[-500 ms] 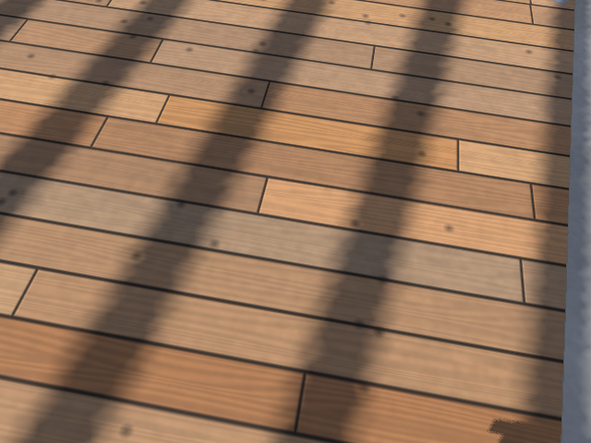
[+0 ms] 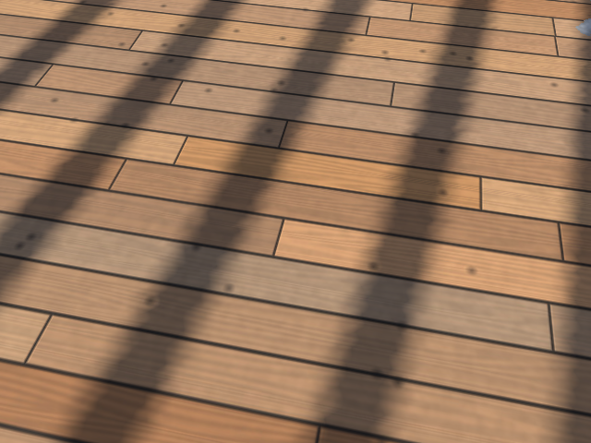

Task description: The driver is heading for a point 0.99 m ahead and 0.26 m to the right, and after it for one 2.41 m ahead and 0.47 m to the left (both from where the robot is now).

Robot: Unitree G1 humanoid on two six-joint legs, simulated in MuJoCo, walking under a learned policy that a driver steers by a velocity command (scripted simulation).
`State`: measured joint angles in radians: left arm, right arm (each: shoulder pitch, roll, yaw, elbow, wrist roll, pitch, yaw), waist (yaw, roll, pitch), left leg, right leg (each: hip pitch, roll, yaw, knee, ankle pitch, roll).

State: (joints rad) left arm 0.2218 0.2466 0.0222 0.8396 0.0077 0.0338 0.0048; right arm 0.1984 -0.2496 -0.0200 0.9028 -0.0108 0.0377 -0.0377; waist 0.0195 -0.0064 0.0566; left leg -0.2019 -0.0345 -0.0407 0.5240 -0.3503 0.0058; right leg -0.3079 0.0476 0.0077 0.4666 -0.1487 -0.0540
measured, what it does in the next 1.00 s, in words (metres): walks ahead, turning right: left foot, then right foot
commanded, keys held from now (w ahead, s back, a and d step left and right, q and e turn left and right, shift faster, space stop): e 0.18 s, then w+e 0.50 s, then e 0.08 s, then no key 0.14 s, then q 0.10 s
